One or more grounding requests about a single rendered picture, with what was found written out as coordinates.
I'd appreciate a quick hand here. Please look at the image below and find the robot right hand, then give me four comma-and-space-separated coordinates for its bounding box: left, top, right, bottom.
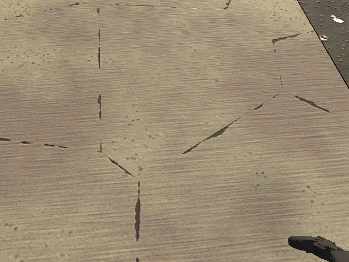
288, 236, 349, 262

